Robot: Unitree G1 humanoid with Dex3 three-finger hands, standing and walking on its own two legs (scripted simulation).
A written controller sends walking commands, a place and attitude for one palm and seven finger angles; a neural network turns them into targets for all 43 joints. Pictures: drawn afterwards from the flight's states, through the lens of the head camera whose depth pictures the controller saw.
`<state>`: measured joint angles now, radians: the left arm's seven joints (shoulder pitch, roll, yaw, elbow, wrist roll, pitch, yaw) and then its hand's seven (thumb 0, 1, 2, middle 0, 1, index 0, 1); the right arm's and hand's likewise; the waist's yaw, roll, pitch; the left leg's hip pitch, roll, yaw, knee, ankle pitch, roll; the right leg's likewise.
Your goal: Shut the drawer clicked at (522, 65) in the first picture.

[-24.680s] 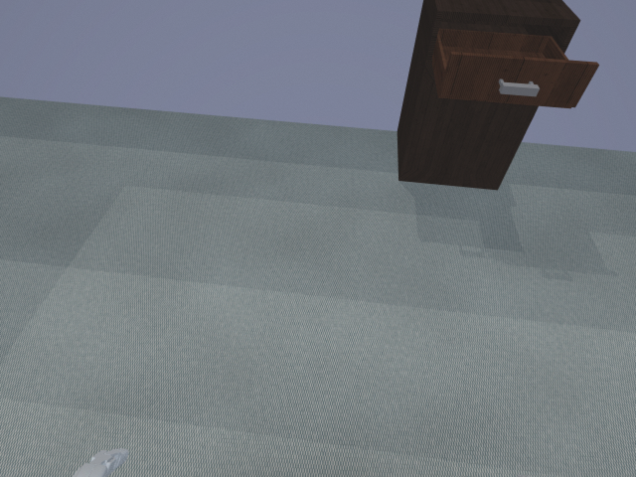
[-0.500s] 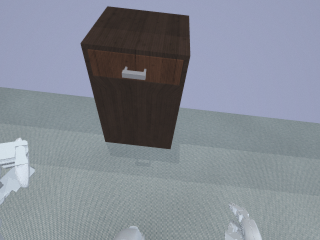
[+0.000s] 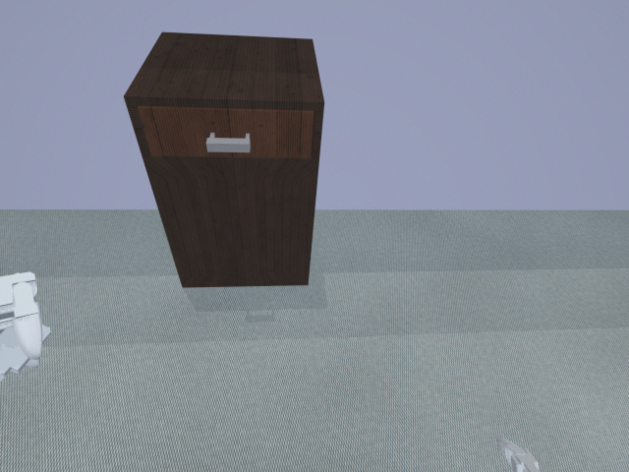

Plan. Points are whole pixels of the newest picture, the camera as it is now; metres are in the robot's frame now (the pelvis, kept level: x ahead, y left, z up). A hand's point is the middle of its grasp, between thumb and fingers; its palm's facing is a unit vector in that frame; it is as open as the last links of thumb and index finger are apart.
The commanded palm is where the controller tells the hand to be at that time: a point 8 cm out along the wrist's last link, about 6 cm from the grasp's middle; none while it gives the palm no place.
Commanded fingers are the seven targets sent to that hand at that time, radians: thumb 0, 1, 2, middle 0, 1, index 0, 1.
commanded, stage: stop stepping back and stand still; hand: left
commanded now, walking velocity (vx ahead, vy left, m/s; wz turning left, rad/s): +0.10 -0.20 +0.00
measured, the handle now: (229, 140) +0.90 +0.25 -0.08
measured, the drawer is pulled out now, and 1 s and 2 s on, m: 0.00 0.00 0.00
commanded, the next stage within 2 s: let the arm hang, fingers relaxed in 1.04 s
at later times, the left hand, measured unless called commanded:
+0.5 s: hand (51, 354) +0.17 +0.23 +0.18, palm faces +0.44 -0.80 -0.41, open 3.3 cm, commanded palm +0.12 +0.27 +0.19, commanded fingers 0.00 0.90 0.90 -1.40 -1.60 -1.40 -1.60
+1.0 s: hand (75, 317) +0.21 +0.23 +0.18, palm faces +0.34 -0.80 -0.49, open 3.3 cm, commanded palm +0.14 +0.27 +0.19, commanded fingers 0.00 0.90 0.90 -1.40 -1.60 -1.40 -1.60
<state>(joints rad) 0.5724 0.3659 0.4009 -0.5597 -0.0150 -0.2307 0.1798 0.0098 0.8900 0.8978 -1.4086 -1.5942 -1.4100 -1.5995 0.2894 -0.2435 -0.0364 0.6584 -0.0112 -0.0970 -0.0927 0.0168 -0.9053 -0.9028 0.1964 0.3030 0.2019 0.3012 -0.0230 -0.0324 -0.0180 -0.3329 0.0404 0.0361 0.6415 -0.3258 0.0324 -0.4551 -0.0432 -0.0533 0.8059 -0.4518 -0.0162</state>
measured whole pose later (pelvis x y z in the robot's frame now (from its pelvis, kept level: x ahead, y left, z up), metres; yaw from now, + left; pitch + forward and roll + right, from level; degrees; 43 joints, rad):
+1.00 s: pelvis +0.02 -0.01 +0.02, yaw +2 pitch +0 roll -1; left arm 0.65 0.40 0.37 -0.60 -0.04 -0.22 0.15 0.01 0.89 0.90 -1.40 -1.59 -1.40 -1.60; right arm 0.18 -0.19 0.01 0.60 0.01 -0.07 -0.07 0.02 -0.90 -0.90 0.20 0.30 0.20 0.30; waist -0.01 0.00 0.06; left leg -0.28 0.04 0.09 0.49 -0.22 0.01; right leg -0.16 0.00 -0.05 0.46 -0.30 -0.01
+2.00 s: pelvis +0.00 +0.01 +0.02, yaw +3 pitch -1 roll +0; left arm 0.29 0.16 0.00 1.13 0.01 0.00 0.03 0.00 0.91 0.90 -0.23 -0.33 -0.23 -0.34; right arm 0.27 -0.15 -0.02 1.11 -0.02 0.02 -0.02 0.01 -0.91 -0.90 0.20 0.30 0.20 0.30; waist -0.01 0.03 0.04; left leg -0.25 0.00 0.09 0.41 -0.14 0.04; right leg -0.14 -0.04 -0.05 0.43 -0.26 0.02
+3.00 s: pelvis +0.03 -0.02 +0.02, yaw +3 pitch -1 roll +0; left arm 0.25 0.16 0.01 1.14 0.01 -0.02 0.04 0.00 0.91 0.90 -0.20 -0.29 -0.20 -0.30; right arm 0.22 -0.17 -0.01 1.15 -0.02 0.00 -0.04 0.01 -0.91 -0.90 0.20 0.30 0.20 0.30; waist -0.01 0.01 0.05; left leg -0.18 0.03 0.07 0.38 -0.18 -0.01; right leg -0.06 0.00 -0.06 0.36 -0.29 -0.02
